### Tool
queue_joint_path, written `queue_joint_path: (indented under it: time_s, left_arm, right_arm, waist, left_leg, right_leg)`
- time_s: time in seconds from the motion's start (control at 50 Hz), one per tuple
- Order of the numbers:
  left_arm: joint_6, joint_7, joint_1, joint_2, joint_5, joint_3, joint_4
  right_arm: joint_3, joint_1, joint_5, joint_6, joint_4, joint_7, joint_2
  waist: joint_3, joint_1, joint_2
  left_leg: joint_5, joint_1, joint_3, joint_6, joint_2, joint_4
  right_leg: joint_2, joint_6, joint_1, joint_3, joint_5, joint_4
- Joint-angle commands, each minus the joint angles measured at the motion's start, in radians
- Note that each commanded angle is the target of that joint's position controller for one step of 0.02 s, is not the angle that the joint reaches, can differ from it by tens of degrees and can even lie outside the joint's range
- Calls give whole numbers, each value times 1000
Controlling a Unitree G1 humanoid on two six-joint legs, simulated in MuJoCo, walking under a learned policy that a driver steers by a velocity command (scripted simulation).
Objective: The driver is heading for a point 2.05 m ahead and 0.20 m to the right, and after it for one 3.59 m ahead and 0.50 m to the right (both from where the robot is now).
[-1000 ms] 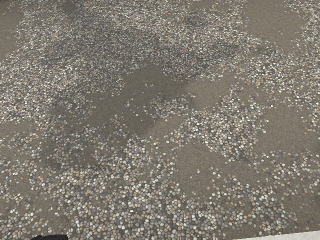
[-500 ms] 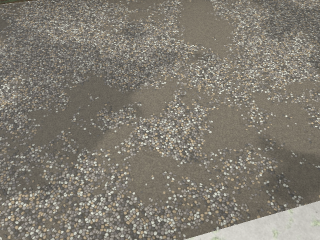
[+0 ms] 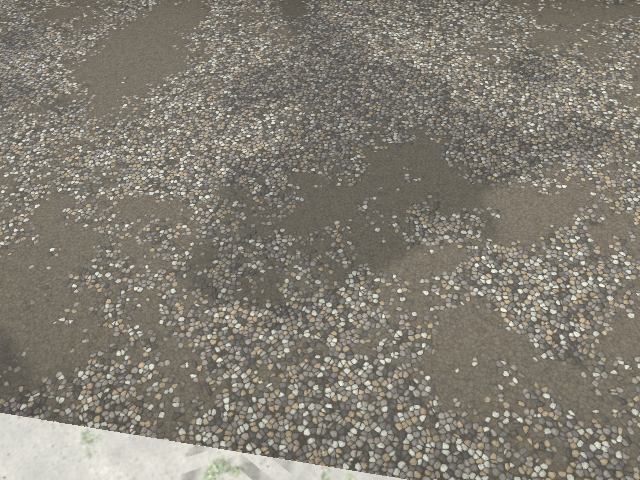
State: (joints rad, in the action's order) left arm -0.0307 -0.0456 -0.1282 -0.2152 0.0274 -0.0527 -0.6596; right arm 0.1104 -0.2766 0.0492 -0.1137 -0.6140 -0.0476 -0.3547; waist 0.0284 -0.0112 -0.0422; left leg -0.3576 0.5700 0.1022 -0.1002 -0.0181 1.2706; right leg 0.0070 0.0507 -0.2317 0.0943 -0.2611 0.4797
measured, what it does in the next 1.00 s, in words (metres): walks ahead: left foot, then right foot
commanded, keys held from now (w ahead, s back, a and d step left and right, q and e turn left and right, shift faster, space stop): q+shift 0.14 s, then w+q+shift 0.04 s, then w+shift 0.10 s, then w+e+shift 0.72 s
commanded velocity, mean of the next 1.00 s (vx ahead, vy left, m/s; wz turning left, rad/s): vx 0.63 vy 0.00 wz -0.10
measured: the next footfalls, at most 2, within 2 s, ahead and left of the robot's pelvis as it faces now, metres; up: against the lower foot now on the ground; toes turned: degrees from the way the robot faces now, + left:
left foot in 0.26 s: -0.03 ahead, +0.14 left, +0.00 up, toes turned +20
right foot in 0.78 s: +0.31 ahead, +0.07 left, +0.00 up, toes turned +1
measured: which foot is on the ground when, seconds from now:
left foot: up 0.00-0.24, down 0.26-0.78, up 0.80-1.00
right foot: down 0.00-0.26, up 0.28-0.76, down 0.78-1.00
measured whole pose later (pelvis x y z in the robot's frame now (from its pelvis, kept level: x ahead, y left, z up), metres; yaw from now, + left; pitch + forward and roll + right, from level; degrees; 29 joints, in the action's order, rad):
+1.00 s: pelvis +0.25 +0.11 -0.03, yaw -12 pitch +2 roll +1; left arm -0.01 0.00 -0.27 -0.26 -0.01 -0.01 -0.68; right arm -0.03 0.01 -0.08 -0.03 -0.54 -0.08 -0.23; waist 0.08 0.05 -0.01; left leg -0.23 0.72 0.14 -0.08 0.05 1.14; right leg -0.22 0.15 -0.43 -0.12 -0.29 0.73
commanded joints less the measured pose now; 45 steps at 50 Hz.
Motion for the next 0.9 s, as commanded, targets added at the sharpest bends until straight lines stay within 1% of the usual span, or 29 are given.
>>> queue_joint_path:
  time_s: [0.02, 0.08, 0.14, 0.2, 0.22, 0.24, 0.26, 0.28, 0.3, 0.32, 0.36, 0.38, 0.4, 0.44, 0.46, 0.5, 0.56, 0.62, 0.66, 0.7, 0.72, 0.74, 0.76, 0.78, 0.8, 0.82, 0.84, 0.86, 0.9]
  left_arm:
    - [-2, -17, -10, -158, 2, -42, 64]
    - [-11, -5, -5, -197, 0, -61, 67]
    - [-12, 3, 25, -210, -10, -65, 68]
    - [6, 8, 7, -238, -49, -75, 59]
    - [18, 12, 45, -244, -63, -75, 57]
    - [23, 15, 85, -211, -66, -63, 58]
    - [29, 25, 130, -129, -50, -41, 71]
    - [55, 40, 172, -63, -27, -17, 143]
    - [84, 50, 222, -120, -71, -25, 166]
    - [92, 58, 214, -161, -102, -34, 169]
    - [93, 57, 97, -164, -67, -35, 123]
    - [53, 59, 26, -112, 53, -15, 50]
    - [30, 63, -11, -112, 43, -21, 36]
    - [9, 66, -13, -129, 2, -28, 32]
    - [4, 66, -12, -135, -8, -29, 31]
    - [-1, 69, 3, -135, -15, -26, 33]
    - [-12, 79, 30, -117, 2, -14, 45]
    - [-20, 103, 104, -88, 8, 3, 86]
    - [-8, 119, 160, -90, -1, 7, 118]
    - [4, 123, 91, -96, -14, 5, 114]
    - [7, 122, 13, -103, -31, 1, 97]
    - [7, 118, -135, -129, -31, -10, 61]
    - [16, 100, -361, -165, -38, -30, 3]
    - [25, 79, -469, -203, -58, -50, -6]
    - [10, 66, -277, -282, -67, -60, 5]
    - [7, 59, -235, -314, -67, -75, 44]
    - [2, 38, -225, -281, -50, -68, 49]
    - [-3, 32, -197, -218, -38, -46, 39]
    - [26, 39, -93, -138, -42, -8, 82]
  right_arm:
    - [-25, 101, -5, 24, 129, 15, -4]
    - [-43, 120, -13, 29, 150, 30, 20]
    - [-38, 93, -9, 23, 139, 31, 7]
    - [-42, 75, -9, 23, 132, 42, 7]
    - [-39, 21, -15, 34, 107, 46, 9]
    - [-35, -100, -21, 47, 41, 44, 15]
    - [-20, -264, -20, 59, -33, 37, -17]
    - [-3, -287, -20, 82, -17, 30, -137]
    - [-13, -197, -38, 115, 30, 40, -108]
    - [-28, -133, -44, 137, 29, 39, -72]
    - [-62, -73, -43, 154, 24, 39, 0]
    - [-67, -62, -84, 143, 36, 30, -3]
    - [-71, -62, -93, 151, 26, 29, -7]
    - [-73, -67, -82, 166, 12, 34, -11]
    - [-74, -67, -78, 171, 5, 38, -15]
    - [-75, -84, -75, 183, -11, 39, -18]
    - [-76, -142, -72, 203, -53, 33, -16]
    - [-73, -216, -70, 192, -102, 12, -11]
    - [-71, -235, -81, 181, -126, -1, -20]
    - [-65, -162, -75, 176, -122, -20, -59]
    - [-55, -143, -74, 167, -124, -29, -85]
    - [-42, -88, -81, 152, -106, -36, -120]
    - [-27, -4, -86, 136, -89, -41, -151]
    - [-26, 108, -56, 128, -75, -24, -139]
    - [-61, 96, -51, 137, 8, 17, 45]
    - [-66, 155, -70, 164, 83, 12, -4]
    - [-71, 162, -66, 181, 85, 10, -35]
    - [-79, 145, -71, 176, 80, 0, -32]
    - [-95, 84, -116, 129, 64, -9, 20]
  waist:
    - [-54, 57, 178]
    - [-71, 62, 186]
    - [-89, 39, 187]
    - [-102, 33, 170]
    - [-84, -16, 127]
    - [-77, -74, 78]
    - [-60, -138, -84]
    - [6, -119, -353]
    - [-14, -126, -176]
    - [46, -90, -119]
    - [41, -38, -60]
    - [-30, -44, -67]
    - [-19, -29, -83]
    - [33, -15, -51]
    - [55, -7, -44]
    - [65, -7, -43]
    - [70, -25, -48]
    - [102, -54, -34]
    - [108, -61, -29]
    - [51, -1, -56]
    - [27, 40, -87]
    - [-55, 112, -113]
    - [-153, 226, -130]
    - [-199, 336, -60]
    - [-146, 118, 338]
    - [-300, 145, 253]
    - [-288, 114, 145]
    - [-174, 56, 62]
    - [-112, -35, 14]
  left_leg:
    - [-20, 144, -64, -25, 72, -122]
    - [-100, 48, -113, -8, 103, -254]
    - [-106, -72, -163, 29, 105, -358]
    - [-140, -204, -198, 110, 94, -482]
    - [-89, -313, -220, 146, 73, -598]
    - [-31, -461, -256, 175, 24, -707]
    - [-69, -645, -132, 219, 50, -794]
    - [-138, -724, 384, 359, 297, -874]
    - [-261, -647, 574, 474, 422, -1059]
    - [-345, -627, 517, 452, 420, -1087]
    - [-302, -600, 344, 368, 355, -1003]
    - [-85, -520, 170, 264, 251, -1013]
    - [26, -459, 81, 227, 227, -1017]
    - [126, -400, -16, 171, 217, -1032]
    - [164, -389, -53, 151, 213, -1042]
    - [240, -433, -105, 135, 218, -1045]
    - [366, -525, -160, 138, 243, -1036]
    - [578, -655, -220, 149, 262, -982]
    - [715, -697, -260, 139, 268, -948]
    - [1096, -640, -329, 121, 247, -867]
    - [1329, -606, -345, 125, 248, -767]
    - [1448, -578, -336, 128, 269, -610]
    - [1451, -478, -294, 123, 275, -329]
    - [1213, -322, -312, 129, 162, 93]
    - [-25, 170, -238, 71, -98, 411]
    - [-7, 327, -13, 53, -103, 460]
    - [57, 317, 37, 48, -37, 400]
    - [70, 290, 12, 47, -6, 326]
    - [52, 222, -12, 34, 31, 203]
  right_leg:
    - [269, 185, 213, -174, 327, -116]
    - [303, 201, 173, -115, 378, -107]
    - [335, 190, 105, -60, 353, -100]
    - [371, 131, 21, -82, -201, -181]
    - [361, 103, -55, -69, -278, -170]
    - [311, 64, -151, -3, -321, -79]
    - [216, -3, -338, 108, -307, 226]
    - [59, -86, -745, 105, -385, 677]
    - [59, -74, -841, -110, -272, 720]
    - [91, -63, -884, -138, -159, 742]
    - [118, -68, -892, -154, 10, 773]
    - [68, -89, -721, -139, 83, 746]
    - [18, -96, -655, -162, 118, 765]
    - [-26, -96, -632, -210, 198, 734]
    - [-35, -92, -629, -208, 243, 691]
    - [-41, -73, -640, -186, 309, 617]
    - [-20, -22, -655, -123, 344, 538]
    - [-6, 31, -704, -46, 249, 433]
    - [-8, 65, -675, 0, 190, 354]
    - [-62, 101, -450, 76, 104, 282]
    - [-101, 122, -331, 110, 37, 285]
    - [-108, 152, -173, 77, -37, 308]
    - [-90, 193, 61, -47, -78, 270]
    - [-55, 235, 240, -158, 29, 149]
    - [121, 302, 417, -579, 402, 101]
    - [207, 390, 515, -801, 485, 29]
    - [239, 365, 417, -755, 432, -5]
    - [200, 327, 226, -689, 402, 5]
    - [95, 259, -36, -557, 468, 87]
